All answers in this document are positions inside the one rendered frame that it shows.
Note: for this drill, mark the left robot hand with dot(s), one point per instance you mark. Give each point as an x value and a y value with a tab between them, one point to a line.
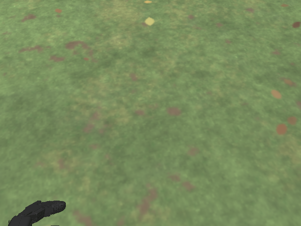
36	211

